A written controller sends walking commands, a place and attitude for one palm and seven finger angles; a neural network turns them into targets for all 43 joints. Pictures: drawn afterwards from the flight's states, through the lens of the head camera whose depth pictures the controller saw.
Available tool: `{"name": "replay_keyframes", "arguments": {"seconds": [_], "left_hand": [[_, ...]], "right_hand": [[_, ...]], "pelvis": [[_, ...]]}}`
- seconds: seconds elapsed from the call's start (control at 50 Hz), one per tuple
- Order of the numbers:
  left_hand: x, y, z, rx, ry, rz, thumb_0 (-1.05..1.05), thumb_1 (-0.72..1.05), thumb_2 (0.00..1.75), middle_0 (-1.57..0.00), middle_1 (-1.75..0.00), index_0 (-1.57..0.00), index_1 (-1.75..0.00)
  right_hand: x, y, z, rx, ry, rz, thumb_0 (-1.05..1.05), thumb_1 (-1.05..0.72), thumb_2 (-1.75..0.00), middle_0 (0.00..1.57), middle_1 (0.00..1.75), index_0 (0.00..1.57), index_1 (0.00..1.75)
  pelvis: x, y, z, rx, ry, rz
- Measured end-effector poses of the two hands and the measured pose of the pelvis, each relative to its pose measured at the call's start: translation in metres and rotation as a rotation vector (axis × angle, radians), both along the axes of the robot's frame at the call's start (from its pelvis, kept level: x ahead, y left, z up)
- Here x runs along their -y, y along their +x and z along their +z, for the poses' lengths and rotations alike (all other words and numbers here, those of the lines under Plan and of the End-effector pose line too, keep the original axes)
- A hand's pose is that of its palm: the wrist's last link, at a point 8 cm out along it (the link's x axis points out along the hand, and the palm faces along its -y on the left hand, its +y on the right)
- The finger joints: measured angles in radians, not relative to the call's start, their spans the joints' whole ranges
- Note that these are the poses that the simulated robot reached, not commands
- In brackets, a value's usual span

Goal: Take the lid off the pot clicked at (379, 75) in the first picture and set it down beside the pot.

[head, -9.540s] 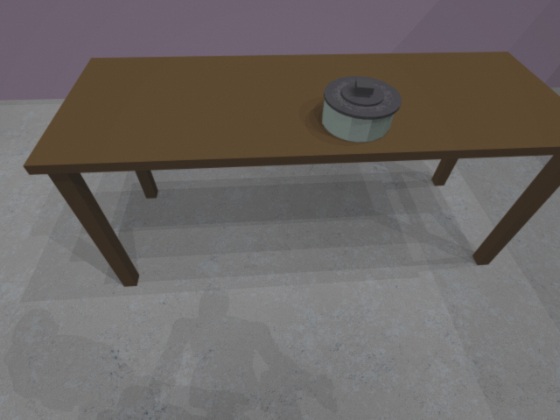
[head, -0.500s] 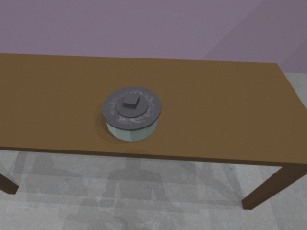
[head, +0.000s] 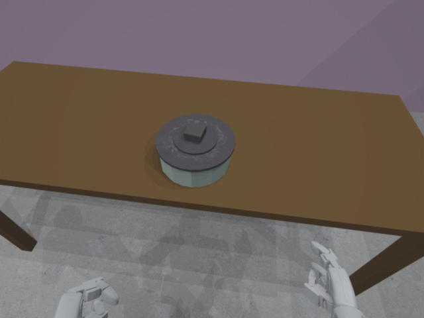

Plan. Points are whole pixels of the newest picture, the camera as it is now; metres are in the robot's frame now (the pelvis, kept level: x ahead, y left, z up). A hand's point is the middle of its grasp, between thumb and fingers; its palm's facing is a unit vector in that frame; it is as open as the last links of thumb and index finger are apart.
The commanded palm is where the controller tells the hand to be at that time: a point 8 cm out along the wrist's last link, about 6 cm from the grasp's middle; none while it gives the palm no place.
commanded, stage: lift the closed hand beside the body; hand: left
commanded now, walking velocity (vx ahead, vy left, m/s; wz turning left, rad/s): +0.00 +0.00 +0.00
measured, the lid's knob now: (195, 132) +0.54 +0.11 +0.02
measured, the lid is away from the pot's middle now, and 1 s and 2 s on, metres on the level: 0.00 0.00 0.00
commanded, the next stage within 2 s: raise the hand higher, near the body in 0.02 s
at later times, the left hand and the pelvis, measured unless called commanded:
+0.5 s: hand (84, 284) +0.16 +0.24 +0.01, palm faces +0.23 -0.90 -0.37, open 3.1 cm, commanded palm +0.11 +0.28 +0.05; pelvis +0.02 +0.02 +0.00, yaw -1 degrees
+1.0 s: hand (68, 238) +0.19 +0.24 +0.11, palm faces +0.31 -0.85 -0.42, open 3.1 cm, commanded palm +0.15 +0.28 +0.13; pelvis +0.02 +0.01 +0.01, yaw -1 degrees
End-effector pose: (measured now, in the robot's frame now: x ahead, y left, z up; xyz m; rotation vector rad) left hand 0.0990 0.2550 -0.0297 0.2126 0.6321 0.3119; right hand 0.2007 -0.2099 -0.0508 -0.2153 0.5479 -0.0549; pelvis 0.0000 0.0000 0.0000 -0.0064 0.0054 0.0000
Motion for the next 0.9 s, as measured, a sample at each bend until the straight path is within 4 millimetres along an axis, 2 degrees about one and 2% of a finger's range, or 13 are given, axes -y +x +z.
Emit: {"name": "replay_keyframes", "arguments": {"seconds": [0.14,0.26,0.34,0.44,0.66,0.78,0.9], "left_hand": [[-0.016,0.003,0.009,-0.017,0.058,0.005,0.01,0.90,0.90,-1.25,-1.44,-1.24,-1.44],[-0.024,0.011,0.025,0.022,0.100,-0.015,0.02,0.90,0.90,-1.28,-1.48,-1.28,-1.48],[-0.026,0.018,0.040,0.076,0.119,-0.030,0.02,0.90,0.90,-1.29,-1.49,-1.28,-1.49],[-0.025,0.025,0.059,0.157,0.134,-0.051,0.02,0.90,0.90,-1.29,-1.49,-1.29,-1.49],[-0.027,0.037,0.099,0.315,0.179,-0.063,0.02,0.89,0.90,-1.30,-1.49,-1.29,-1.49],[-0.028,0.043,0.121,0.384,0.215,-0.072,0.02,0.89,0.90,-1.30,-1.49,-1.30,-1.50],[-0.028,0.052,0.143,0.460,0.259,-0.089,0.02,0.89,0.90,-1.30,-1.49,-1.30,-1.50]], "right_hand": [[-0.006,-0.034,-0.031,-0.144,0.030,-0.041,0.01,-0.90,-0.90,0.21,0.30,0.20,0.30],[0.000,-0.047,-0.038,-0.180,0.022,-0.080,0.01,-0.90,-0.90,0.21,0.30,0.20,0.30],[0.005,-0.043,-0.034,-0.157,0.011,-0.099,0.01,-0.90,-0.90,0.21,0.30,0.20,0.30],[0.005,-0.026,-0.022,-0.094,0.004,-0.095,0.01,-0.90,-0.90,0.20,0.30,0.20,0.30],[-0.017,0.010,-0.003,0.001,0.027,-0.013,0.01,-0.90,-0.90,0.20,0.30,0.20,0.30],[-0.027,0.013,-0.005,-0.010,0.046,0.020,0.01,-0.90,-0.90,0.20,0.30,0.20,0.30],[-0.026,0.006,-0.011,-0.043,0.050,0.023,0.01,-0.90,-0.90,0.21,0.30,0.20,0.30]], "pelvis": [[-0.004,0.005,-0.001,-0.003,0.001,-0.006],[-0.009,0.009,0.000,-0.001,0.002,-0.012],[-0.012,0.012,0.001,0.004,0.001,-0.017],[-0.015,0.015,0.002,0.014,-0.001,-0.019],[-0.016,0.019,0.005,0.033,-0.003,-0.015],[-0.016,0.020,0.007,0.039,-0.005,-0.013],[-0.014,0.021,0.007,0.043,-0.005,-0.014]]}}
